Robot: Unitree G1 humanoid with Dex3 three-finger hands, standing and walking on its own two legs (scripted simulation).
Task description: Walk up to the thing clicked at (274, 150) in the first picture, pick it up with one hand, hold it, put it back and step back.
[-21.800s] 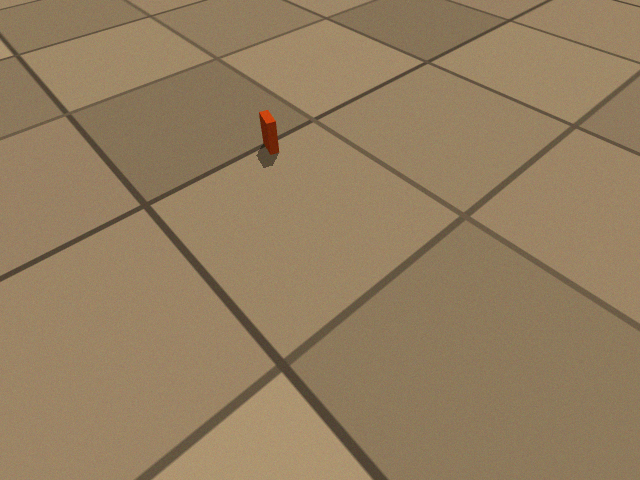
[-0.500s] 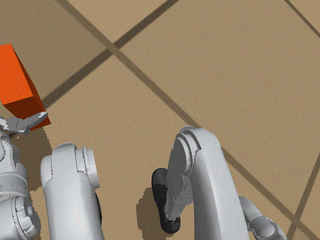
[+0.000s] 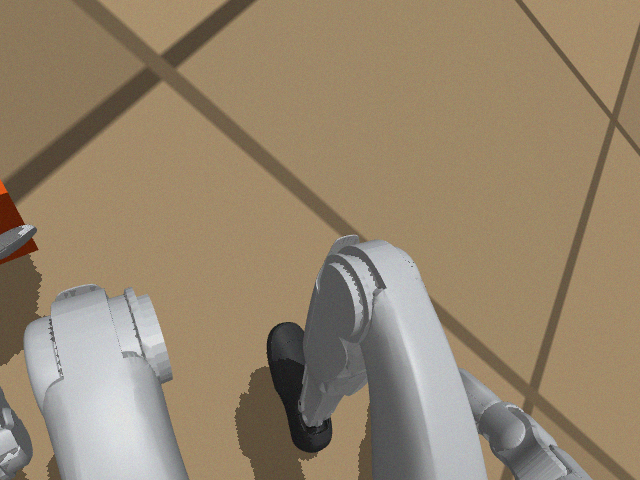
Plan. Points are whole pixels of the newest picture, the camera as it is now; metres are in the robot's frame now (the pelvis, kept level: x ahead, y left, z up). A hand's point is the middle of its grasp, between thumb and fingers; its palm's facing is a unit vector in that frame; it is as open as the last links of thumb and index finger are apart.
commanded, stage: lower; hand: left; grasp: from the side
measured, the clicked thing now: out of the picture +0.44 +0.28 -0.16
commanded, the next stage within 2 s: loosen in 0.74 s
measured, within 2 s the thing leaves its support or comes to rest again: rests again in 1.04 s
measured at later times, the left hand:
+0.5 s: hand out of the picture +0.42 +0.29 -0.17, palm faces +0.42 -0.91 -0.01, open 13.9 cm
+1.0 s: hand out of the picture +0.42 +0.29 -0.18, palm faces +0.42 -0.91 +0.00, open 13.9 cm
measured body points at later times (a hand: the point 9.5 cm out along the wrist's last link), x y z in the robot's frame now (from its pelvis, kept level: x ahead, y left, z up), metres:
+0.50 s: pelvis -0.01 +0.00 +0.00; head +0.23 +0.17 +0.34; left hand +0.40 +0.34 -0.17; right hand +0.15 -0.25 -0.05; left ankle +0.08 +0.12 -0.26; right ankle +0.13 -0.11 -0.26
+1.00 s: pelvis -0.01 +0.01 -0.01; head +0.23 +0.19 +0.33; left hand +0.39 +0.34 -0.18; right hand +0.15 -0.24 -0.04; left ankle +0.08 +0.12 -0.26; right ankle +0.13 -0.11 -0.26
